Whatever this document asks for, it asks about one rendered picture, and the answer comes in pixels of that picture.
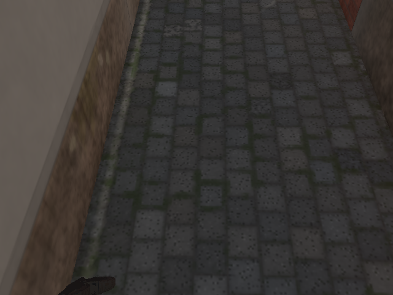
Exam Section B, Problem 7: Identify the left robot hand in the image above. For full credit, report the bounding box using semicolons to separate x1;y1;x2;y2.
58;277;115;295

